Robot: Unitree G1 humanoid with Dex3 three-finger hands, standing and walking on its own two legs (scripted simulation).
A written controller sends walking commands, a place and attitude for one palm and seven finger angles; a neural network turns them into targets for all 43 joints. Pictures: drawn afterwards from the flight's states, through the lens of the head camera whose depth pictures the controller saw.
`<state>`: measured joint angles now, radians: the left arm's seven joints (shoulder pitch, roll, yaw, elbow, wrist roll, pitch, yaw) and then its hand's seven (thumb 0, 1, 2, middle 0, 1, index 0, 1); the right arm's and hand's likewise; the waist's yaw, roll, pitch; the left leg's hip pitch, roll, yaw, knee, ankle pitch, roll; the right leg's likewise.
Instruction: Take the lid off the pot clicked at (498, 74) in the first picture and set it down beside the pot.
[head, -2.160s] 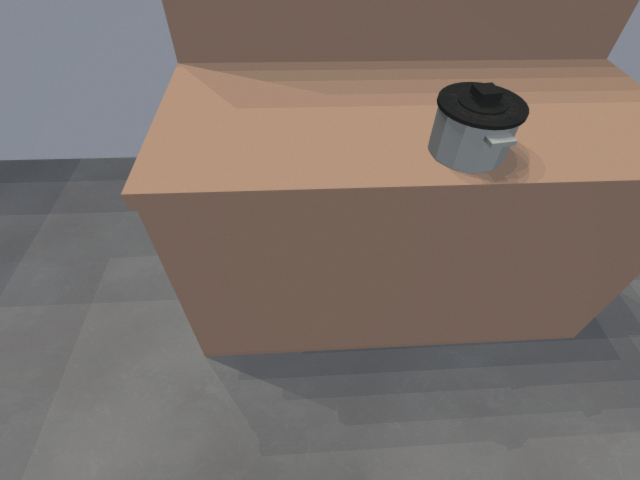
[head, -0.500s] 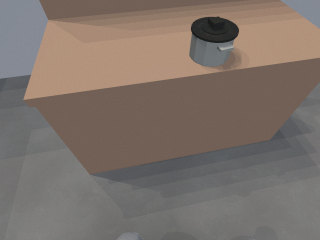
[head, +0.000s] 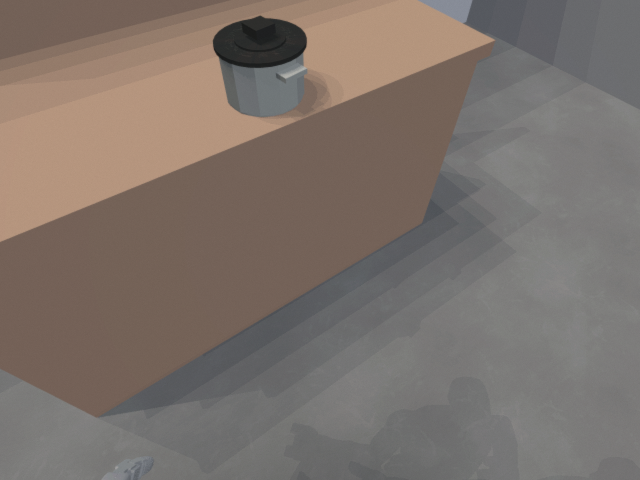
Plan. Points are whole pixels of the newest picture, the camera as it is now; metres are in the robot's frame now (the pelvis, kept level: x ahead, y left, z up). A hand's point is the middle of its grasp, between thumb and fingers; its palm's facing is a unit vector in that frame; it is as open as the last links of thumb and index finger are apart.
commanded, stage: walk to a spot facing it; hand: left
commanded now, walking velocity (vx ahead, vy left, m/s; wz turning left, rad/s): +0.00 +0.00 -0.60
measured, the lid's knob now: (258, 27) +0.82 +0.16 +0.14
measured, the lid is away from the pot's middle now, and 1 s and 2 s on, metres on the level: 0.00 0.00 0.00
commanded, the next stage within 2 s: none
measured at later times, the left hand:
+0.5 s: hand (180, 467) +0.15 +0.21 -0.15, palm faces -0.29 -0.94 -0.17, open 7.4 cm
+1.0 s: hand out of the picture +0.13 +0.15 -0.15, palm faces -0.53 -0.82 -0.20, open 7.4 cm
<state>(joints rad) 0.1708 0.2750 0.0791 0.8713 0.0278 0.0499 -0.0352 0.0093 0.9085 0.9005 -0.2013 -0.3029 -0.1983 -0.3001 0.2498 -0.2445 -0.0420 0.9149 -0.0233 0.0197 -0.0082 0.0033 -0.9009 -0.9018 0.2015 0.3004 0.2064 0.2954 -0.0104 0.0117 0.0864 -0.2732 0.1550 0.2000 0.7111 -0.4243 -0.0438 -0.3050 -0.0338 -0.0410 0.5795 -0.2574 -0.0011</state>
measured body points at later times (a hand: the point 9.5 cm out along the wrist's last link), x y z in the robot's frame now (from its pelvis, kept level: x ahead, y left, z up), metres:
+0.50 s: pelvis -0.01 +0.04 +0.02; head +0.03 +0.07 +0.47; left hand +0.17 +0.26 -0.14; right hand -0.04 -0.20 -0.11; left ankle +0.04 +0.13 -0.72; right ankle -0.05 -0.10 -0.64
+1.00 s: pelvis -0.02 +0.02 +0.01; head +0.00 +0.01 +0.46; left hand +0.16 +0.19 -0.13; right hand -0.11 -0.25 -0.12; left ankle +0.08 +0.10 -0.68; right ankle -0.09 -0.09 -0.72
